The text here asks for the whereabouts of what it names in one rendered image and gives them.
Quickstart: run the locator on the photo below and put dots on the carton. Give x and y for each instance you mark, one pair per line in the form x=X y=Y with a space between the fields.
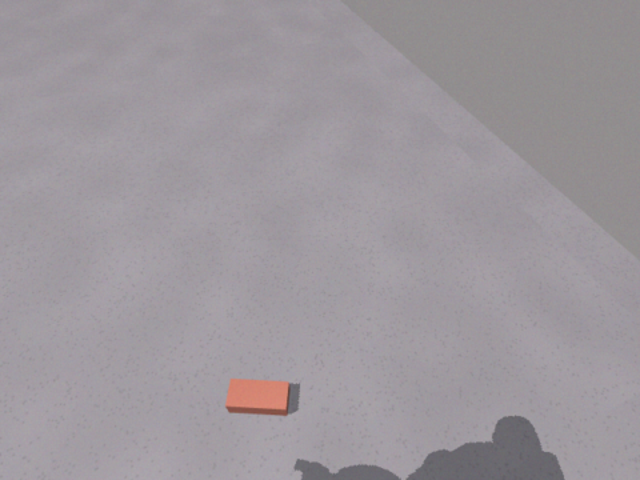
x=258 y=397

